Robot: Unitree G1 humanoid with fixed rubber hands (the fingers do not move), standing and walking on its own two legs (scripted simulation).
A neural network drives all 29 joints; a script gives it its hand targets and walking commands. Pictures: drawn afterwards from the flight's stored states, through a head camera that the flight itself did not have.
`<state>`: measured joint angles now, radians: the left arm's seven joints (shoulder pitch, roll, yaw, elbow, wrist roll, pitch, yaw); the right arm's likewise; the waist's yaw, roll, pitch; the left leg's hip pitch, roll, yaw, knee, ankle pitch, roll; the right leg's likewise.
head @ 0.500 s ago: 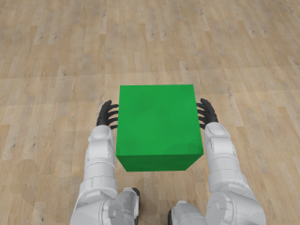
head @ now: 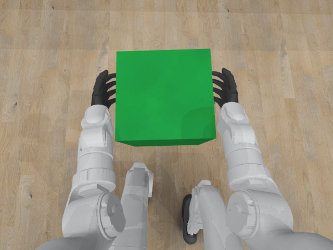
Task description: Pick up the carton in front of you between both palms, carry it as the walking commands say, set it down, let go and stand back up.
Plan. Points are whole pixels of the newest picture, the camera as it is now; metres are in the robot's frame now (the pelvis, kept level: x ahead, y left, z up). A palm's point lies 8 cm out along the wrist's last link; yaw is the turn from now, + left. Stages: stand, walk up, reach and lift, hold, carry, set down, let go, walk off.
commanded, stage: set down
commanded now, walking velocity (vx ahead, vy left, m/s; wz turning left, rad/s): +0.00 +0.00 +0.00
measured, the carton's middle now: (165, 107) +0.44 +0.08 -0.15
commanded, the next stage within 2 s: none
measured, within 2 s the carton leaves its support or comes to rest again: neither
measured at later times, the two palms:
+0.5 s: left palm (109, 111) +0.42 +0.25 -0.24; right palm (204, 106) +0.48 -0.05 -0.23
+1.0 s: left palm (109, 113) +0.45 +0.28 -0.36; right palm (188, 109) +0.51 -0.01 -0.37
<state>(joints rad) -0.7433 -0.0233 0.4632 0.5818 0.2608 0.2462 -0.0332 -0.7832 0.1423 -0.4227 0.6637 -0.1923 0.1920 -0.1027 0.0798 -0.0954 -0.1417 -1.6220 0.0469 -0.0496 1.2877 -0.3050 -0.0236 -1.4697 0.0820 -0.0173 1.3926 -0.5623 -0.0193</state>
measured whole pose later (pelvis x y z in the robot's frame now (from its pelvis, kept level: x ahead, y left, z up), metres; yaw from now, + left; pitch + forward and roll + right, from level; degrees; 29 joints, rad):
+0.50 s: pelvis -0.02 +0.01 -0.12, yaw -3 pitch +46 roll -4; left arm -0.96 0.06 0.47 0.64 0.17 0.24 0.02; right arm -1.05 0.01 -0.33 0.77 -0.11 0.20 -0.15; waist 0.12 -0.09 -0.10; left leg -2.14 0.05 -0.05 1.68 -0.36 -0.01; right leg -1.97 0.10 -0.01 1.81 -0.65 0.01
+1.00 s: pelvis -0.04 +0.01 -0.21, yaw -3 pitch +44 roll -2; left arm -1.27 0.24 0.41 0.83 0.06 0.25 0.03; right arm -1.37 -0.13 -0.19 0.94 -0.04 0.20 -0.19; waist 0.18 -0.08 0.19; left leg -2.37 0.04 -0.06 1.96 -0.35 -0.03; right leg -2.21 0.12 -0.01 2.13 -0.68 0.01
